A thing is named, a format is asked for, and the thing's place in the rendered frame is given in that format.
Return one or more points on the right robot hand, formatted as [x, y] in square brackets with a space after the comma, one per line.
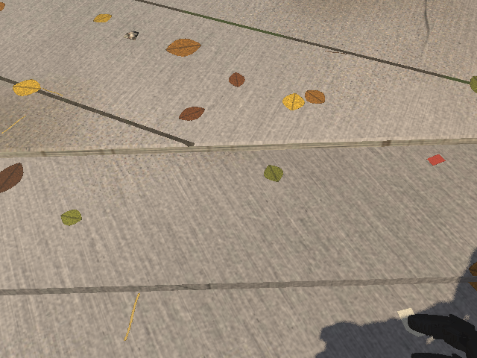
[455, 331]

